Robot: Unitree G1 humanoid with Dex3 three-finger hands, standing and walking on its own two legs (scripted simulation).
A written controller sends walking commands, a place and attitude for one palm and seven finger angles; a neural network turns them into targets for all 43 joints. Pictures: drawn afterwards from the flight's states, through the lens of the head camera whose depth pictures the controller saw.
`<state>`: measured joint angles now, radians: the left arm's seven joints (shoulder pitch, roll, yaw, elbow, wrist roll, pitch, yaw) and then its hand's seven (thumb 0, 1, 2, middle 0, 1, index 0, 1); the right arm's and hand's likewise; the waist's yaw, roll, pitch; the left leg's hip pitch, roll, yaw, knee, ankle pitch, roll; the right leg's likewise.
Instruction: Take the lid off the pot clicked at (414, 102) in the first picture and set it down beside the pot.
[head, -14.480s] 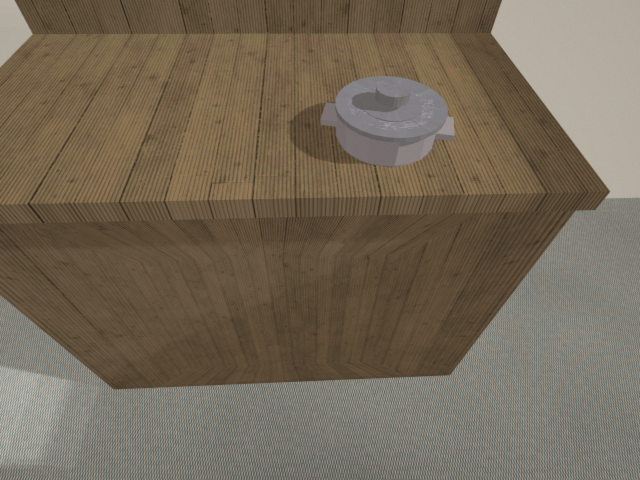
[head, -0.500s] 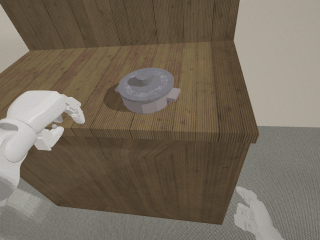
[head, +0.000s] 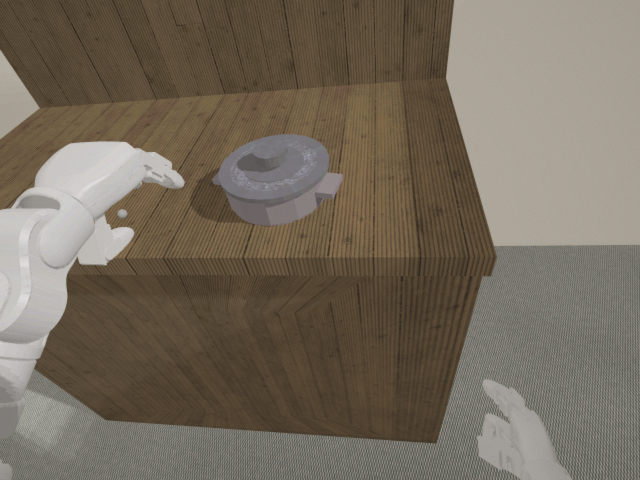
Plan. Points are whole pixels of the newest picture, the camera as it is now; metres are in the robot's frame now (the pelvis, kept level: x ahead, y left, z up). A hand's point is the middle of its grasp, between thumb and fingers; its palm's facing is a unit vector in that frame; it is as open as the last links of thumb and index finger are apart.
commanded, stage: move the open hand above the knob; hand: left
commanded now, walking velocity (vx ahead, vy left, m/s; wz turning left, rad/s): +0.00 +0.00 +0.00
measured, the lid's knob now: (270, 153) +0.54 +0.14 +0.16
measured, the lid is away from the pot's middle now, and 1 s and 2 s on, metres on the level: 0.00 0.00 0.00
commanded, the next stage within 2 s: none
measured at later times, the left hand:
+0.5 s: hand (176, 178) +0.39 +0.21 +0.22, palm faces -0.09 +0.01 -1.00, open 10.0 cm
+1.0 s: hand (218, 147) +0.44 +0.17 +0.23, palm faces -0.10 -0.02 -0.99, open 10.0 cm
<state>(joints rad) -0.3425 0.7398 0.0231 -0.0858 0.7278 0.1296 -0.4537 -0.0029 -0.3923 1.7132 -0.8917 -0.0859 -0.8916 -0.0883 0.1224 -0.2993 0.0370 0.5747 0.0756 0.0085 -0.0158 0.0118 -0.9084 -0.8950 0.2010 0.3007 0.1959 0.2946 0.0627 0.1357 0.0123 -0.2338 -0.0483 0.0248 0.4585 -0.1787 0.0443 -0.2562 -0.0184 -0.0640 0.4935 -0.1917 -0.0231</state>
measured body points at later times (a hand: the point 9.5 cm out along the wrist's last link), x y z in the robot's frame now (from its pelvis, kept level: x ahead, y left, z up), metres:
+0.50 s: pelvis +0.02 +0.00 +0.00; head +0.02 -0.06 +0.45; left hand +0.38 +0.20 +0.28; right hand +0.23 -0.22 -0.10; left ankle +0.05 +0.09 -0.74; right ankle +0.05 -0.10 -0.74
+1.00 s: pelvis +0.03 +0.01 +0.00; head +0.04 -0.04 +0.45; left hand +0.44 +0.17 +0.28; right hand +0.23 -0.21 -0.11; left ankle +0.05 +0.09 -0.74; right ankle +0.05 -0.10 -0.74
